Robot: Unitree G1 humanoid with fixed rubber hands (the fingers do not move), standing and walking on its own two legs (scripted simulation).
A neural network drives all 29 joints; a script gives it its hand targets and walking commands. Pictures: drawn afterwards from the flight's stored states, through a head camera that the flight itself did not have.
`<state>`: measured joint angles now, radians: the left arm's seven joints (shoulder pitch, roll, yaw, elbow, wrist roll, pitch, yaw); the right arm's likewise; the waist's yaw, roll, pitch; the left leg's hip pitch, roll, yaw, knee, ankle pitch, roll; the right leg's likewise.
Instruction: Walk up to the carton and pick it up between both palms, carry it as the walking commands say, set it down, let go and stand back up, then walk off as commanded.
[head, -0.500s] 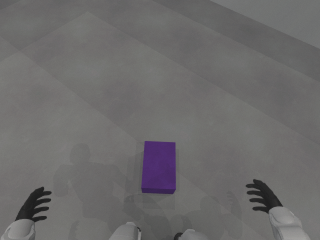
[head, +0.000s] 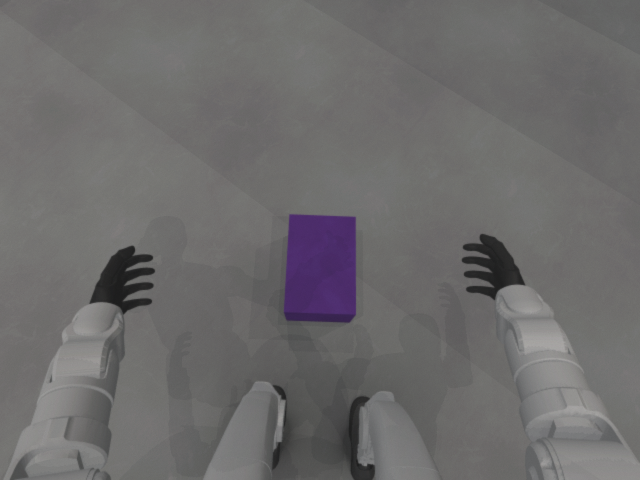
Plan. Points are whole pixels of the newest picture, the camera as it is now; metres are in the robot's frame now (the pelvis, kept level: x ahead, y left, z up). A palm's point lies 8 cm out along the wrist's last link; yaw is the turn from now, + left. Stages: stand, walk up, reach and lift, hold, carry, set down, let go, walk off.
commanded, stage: reach and lift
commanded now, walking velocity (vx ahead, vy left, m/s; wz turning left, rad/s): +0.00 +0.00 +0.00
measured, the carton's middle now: (320, 269) +0.52 +0.01 -0.64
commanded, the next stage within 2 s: none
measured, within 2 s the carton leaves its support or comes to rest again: neither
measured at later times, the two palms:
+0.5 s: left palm (180, 223) +0.44 +0.23 -0.13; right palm (457, 229) +0.46 -0.19 -0.14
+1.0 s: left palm (209, 192) +0.52 +0.21 -0.17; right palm (430, 200) +0.53 -0.16 -0.17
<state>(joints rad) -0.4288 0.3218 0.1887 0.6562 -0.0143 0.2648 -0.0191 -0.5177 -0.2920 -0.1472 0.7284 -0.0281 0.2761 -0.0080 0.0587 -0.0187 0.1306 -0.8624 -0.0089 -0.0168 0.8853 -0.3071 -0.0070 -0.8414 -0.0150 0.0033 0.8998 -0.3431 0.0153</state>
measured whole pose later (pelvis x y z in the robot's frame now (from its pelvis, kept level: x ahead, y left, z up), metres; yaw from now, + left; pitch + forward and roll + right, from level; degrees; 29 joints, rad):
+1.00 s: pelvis +0.00 +0.00 -0.05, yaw -2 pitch +47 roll -1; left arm -1.15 0.22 0.42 0.85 0.12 0.12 -0.02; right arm -1.17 -0.16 -0.38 0.82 -0.15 0.15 -0.06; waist 0.04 -0.01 -0.01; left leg -1.53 -0.01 -0.03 1.00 -0.28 -0.01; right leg -1.51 0.02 0.04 1.00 -0.31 0.03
